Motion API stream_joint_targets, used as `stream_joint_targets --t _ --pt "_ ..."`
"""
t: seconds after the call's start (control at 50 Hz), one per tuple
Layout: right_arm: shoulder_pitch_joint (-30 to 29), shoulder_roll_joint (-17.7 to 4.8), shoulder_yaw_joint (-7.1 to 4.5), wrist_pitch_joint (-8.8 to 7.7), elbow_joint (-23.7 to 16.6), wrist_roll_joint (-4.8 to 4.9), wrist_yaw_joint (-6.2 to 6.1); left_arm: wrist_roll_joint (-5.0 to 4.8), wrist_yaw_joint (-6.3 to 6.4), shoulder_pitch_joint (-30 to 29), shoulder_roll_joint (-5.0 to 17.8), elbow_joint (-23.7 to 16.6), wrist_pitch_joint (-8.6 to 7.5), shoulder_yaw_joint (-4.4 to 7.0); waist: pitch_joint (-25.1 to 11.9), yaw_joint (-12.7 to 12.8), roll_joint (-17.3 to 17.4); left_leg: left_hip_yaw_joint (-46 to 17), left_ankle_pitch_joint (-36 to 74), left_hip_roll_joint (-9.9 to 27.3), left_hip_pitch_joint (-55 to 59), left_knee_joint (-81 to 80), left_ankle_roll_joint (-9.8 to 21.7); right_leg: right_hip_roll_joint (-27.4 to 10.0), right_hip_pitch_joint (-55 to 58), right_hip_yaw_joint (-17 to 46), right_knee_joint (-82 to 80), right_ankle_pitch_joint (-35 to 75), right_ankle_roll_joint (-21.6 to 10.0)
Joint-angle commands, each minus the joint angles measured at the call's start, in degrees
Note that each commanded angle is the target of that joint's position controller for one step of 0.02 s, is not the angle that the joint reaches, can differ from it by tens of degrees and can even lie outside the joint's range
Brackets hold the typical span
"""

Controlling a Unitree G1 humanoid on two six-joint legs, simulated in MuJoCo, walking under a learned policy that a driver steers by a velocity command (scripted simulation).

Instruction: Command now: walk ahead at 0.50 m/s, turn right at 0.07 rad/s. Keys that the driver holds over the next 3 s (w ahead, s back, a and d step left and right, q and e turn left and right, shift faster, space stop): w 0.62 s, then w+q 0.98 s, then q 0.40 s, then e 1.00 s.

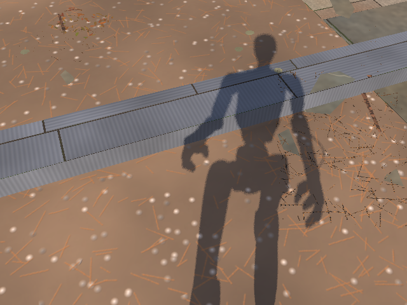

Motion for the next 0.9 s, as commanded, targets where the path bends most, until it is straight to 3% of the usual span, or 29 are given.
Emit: stream_joint_targets --t 0.02,0.08,0.1,0.12,0.14,0.16,0.18,0.2,0.22,0.24,0.26,0.32,0.44,0.5,0.58,0.62,0.64,0.66,0.68,0.7,0.72,0.74,0.76,0.78,0.82,0.86,0.9 --pt "1.49 -9.16 -1.84 -0.61 -1.57 -0.08 -0.30 -0.35 0.18 -6.46 2.90 -4.90 -0.93 0.11 2.01 0.18 7.61 -6.91 23.20 14.94 -2.73 -2.77 6.71 1.71 3.90 -3.03 -5.60 2.02 -0.65" --pt "1.31 -9.92 -2.01 -0.06 -0.60 -0.38 -0.76 -0.16 0.75 -5.65 4.11 -4.90 -1.30 0.58 1.80 1.60 7.62 -7.09 30.86 16.97 1.15 1.81 5.89 3.08 7.53 -3.27 -9.14 -2.81 -2.97" --pt "0.81 -10.23 -2.06 0.14 -0.38 -0.36 -0.91 0.06 1.06 -2.03 4.65 -3.69 -1.57 0.98 0.08 3.41 7.43 -6.29 37.55 16.58 1.71 6.60 5.21 4.56 12.53 -3.77 -11.18 -4.34 -3.95" --pt "0.54 -9.94 -1.91 0.44 -0.11 -0.16 -0.95 0.49 1.49 5.47 5.52 -0.98 -2.12 1.62 -3.73 6.76 5.62 -4.10 41.05 14.51 0.21 15.82 4.17 5.99 22.15 -4.36 -15.05 -3.26 -5.40" --pt "0.16 -8.53 -1.36 0.42 -1.09 0.02 -0.95 1.49 2.15 15.33 8.55 1.77 -2.71 2.73 -9.93 10.46 2.74 -2.18 31.88 12.02 -7.97 28.70 2.94 0.18 36.13 2.02 -15.53 -5.61 -7.89" --pt "4.25 -2.46 0.15 0.27 -3.76 1.52 -0.54 2.45 2.80 21.74 15.07 2.31 -2.64 4.44 -18.09 10.14 -9.56 2.19 2.48 3.94 -27.24 50.19 0.08 -17.38 53.38 27.15 -18.61 -11.70 -14.40" --pt "3.48 -7.50 -1.32 0.62 -2.76 0.10 -0.95 -0.25 2.56 20.72 13.91 2.87 -1.75 4.55 -18.22 9.92 -7.87 -3.48 -17.47 1.01 -34.79 57.99 0.64 -19.99 50.87 39.18 -25.24 -12.74 -16.67" --pt "-0.72 -8.71 -1.92 0.84 -3.50 -0.49 -0.89 -1.17 2.40 14.91 10.85 2.42 -1.52 3.75 -8.61 7.27 -3.24 -5.80 -13.15 4.82 -37.80 59.44 1.28 -16.88 43.30 29.87 -25.64 -14.43 -15.06" --pt "-3.19 -7.36 -1.54 0.58 -3.96 -0.36 -0.42 -1.14 2.12 10.83 7.28 1.91 -1.86 2.87 -3.88 5.87 -1.27 -5.82 -8.70 6.84 -36.66 56.59 1.30 -14.09 35.84 23.44 -27.81 -11.12 -13.65" --pt "-3.73 -6.30 -1.45 0.87 -3.70 -0.34 -0.17 -1.05 2.06 8.93 5.46 2.07 -2.26 2.36 -1.31 4.14 -1.42 -5.45 -6.34 8.44 -34.08 53.21 1.05 -11.10 30.84 18.24 -29.85 -7.83 -11.51" --pt "-2.93 -5.77 -1.36 1.60 -3.25 -1.21 0.09 -1.29 2.23 8.36 4.34 2.75 -2.65 2.03 -0.03 2.58 -2.33 -5.14 -5.08 9.32 -31.34 50.99 0.32 -8.90 27.04 14.55 -31.28 -4.53 -10.13" --pt "-3.59 -4.58 -1.24 2.91 -2.96 -1.71 0.95 -1.55 2.23 11.07 5.16 4.82 -3.97 2.30 -0.38 1.42 -1.12 -3.64 -1.31 9.56 -30.67 49.17 -1.17 -7.27 25.93 9.91 -33.37 3.47 -10.80" --pt "-17.28 -3.98 -0.81 3.09 -7.14 -1.29 1.16 -1.69 2.21 17.01 5.15 8.46 -3.96 2.26 3.02 3.83 -0.02 -1.49 9.57 10.53 -37.95 35.71 -3.30 -5.55 29.59 5.11 -35.51 8.46 -10.72" --pt "-22.76 -3.33 -0.19 2.86 -8.75 -1.05 1.08 -1.46 2.40 19.90 5.57 10.12 -3.99 2.23 3.59 5.43 -0.27 0.10 12.75 9.11 -36.52 28.35 -2.74 -5.62 32.26 3.58 -34.79 12.92 -10.32" --pt "-27.21 -4.19 -0.14 2.36 -10.65 -1.00 0.81 -0.85 3.06 22.72 5.99 12.38 -3.62 2.24 4.51 6.26 -0.56 0.74 10.22 7.62 -36.34 22.73 -0.42 -7.97 39.23 3.50 -32.07 19.16 -10.24" --pt "-25.80 -4.76 -0.41 1.91 -10.58 -1.00 0.58 -0.61 3.40 21.70 6.57 12.90 -3.46 2.38 3.88 4.83 -0.85 1.42 6.15 6.09 -32.62 20.38 1.38 -8.66 41.35 2.79 -28.35 27.64 -9.46" --pt "-22.30 -5.25 -0.73 1.68 -9.51 -0.98 0.27 -0.46 3.53 20.31 7.28 12.90 -3.43 2.56 1.99 2.98 -1.52 2.41 3.81 4.28 -27.81 19.30 2.56 -8.49 41.89 1.27 -24.39 35.96 -8.62" --pt "-15.97 -6.03 -1.28 1.37 -7.32 -1.09 -0.15 -0.43 3.56 19.51 7.69 13.04 -3.26 2.72 -1.51 0.37 -1.28 3.47 3.17 2.13 -20.19 17.38 3.92 -7.59 41.66 -0.46 -16.73 42.18 -7.71" --pt "-6.26 -7.38 -2.10 0.90 -3.90 -1.61 -0.68 -0.59 3.58 19.06 7.19 12.92 -3.10 2.51 -6.76 -3.49 0.45 2.87 5.17 1.91 -7.56 15.12 5.74 -5.36 37.01 -3.06 -5.23 39.66 -6.37" --pt "3.20 -12.28 -3.54 0.68 -1.87 -2.81 -1.31 -1.57 3.39 19.93 4.68 11.00 -3.31 1.64 -13.51 -5.98 6.34 -12.42 0.54 13.81 9.05 14.58 10.05 -1.93 22.13 -5.92 12.57 21.91 -4.52" --pt "4.82 -16.72 -4.76 1.14 -1.06 -2.24 -0.97 -2.10 2.60 24.83 1.57 10.62 -3.48 1.42 -17.90 -2.92 18.06 -41.44 1.25 26.71 19.66 6.91 18.22 9.52 3.42 -4.76 31.04 -23.06 -2.57" --pt "-1.12 -14.14 -4.34 1.64 -1.64 0.02 -0.40 -0.58 2.67 19.51 5.67 9.96 -3.44 2.50 -13.00 -1.33 9.89 -41.43 -2.36 23.76 15.68 4.46 16.81 5.72 -2.48 3.08 34.83 -21.90 -3.58" --pt "-6.44 -11.08 -3.64 1.72 -2.74 0.31 -0.30 -0.72 2.30 14.73 5.59 8.30 -4.00 2.51 -5.43 0.20 6.96 -32.79 -1.12 22.16 7.38 3.46 15.31 2.85 -4.10 2.98 32.85 -16.01 -3.68" --pt "-8.80 -8.20 -2.93 1.54 -2.89 0.00 -0.14 -0.71 2.11 12.29 4.78 7.76 -4.41 2.34 -2.05 1.42 3.98 -27.90 4.32 19.43 1.08 1.69 13.67 0.96 -2.24 2.88 29.01 -12.36 -3.40" --pt "-9.55 -5.84 -2.16 1.04 -1.89 0.31 -0.48 0.45 1.92 12.44 3.62 7.33 -3.19 2.18 -0.60 4.40 4.81 -21.27 12.34 15.18 -6.25 -0.15 11.47 -0.65 3.36 2.77 23.46 -10.77 -1.63" --pt "-7.65 -7.37 -2.55 0.27 -1.21 0.65 -0.56 0.73 1.67 11.71 2.84 6.40 -1.94 2.08 -1.20 5.05 5.05 -19.16 16.53 13.99 -8.55 -0.74 12.10 -0.36 4.91 1.79 20.25 -11.13 0.27" --pt "-6.12 -9.02 -3.05 0.20 -0.80 0.70 -0.72 0.62 1.55 7.91 2.61 4.69 -1.27 1.93 0.05 4.74 5.15 -18.11 13.63 12.97 -10.59 -2.39 12.43 -0.62 3.12 0.88 15.70 -8.62 1.95"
